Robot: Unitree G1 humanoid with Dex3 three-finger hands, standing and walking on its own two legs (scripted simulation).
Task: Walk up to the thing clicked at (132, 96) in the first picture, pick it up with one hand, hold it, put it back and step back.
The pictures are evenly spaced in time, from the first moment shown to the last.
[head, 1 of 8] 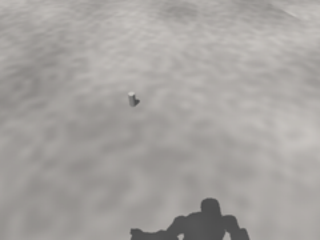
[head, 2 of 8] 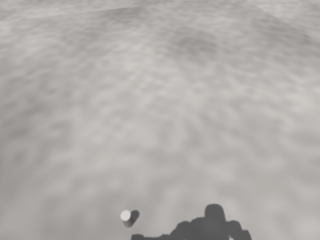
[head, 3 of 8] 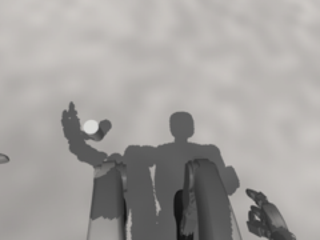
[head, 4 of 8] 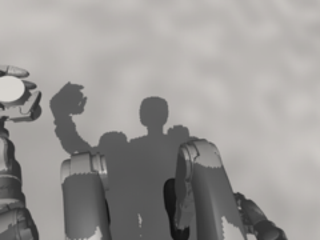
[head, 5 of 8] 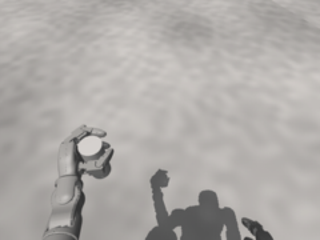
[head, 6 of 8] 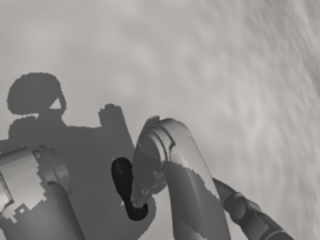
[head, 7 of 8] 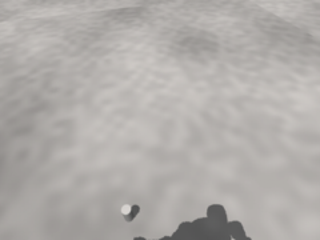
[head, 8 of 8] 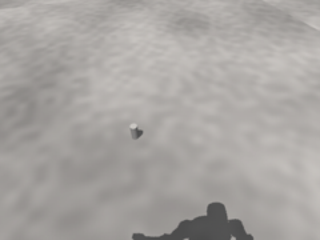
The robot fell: no
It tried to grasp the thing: yes
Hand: left
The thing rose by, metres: 0.69
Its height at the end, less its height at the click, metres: +0.00
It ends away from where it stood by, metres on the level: 0.01
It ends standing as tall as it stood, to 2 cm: yes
